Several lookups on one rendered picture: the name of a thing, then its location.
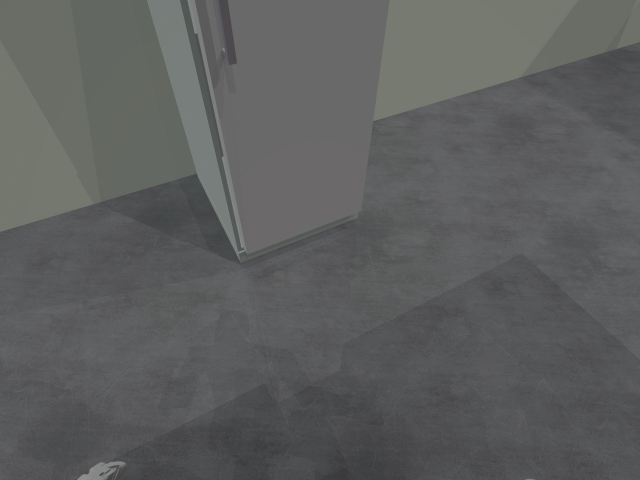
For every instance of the handle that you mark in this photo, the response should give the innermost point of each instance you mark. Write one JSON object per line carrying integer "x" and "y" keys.
{"x": 227, "y": 34}

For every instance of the fridge door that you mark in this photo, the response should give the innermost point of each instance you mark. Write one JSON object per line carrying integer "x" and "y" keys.
{"x": 295, "y": 114}

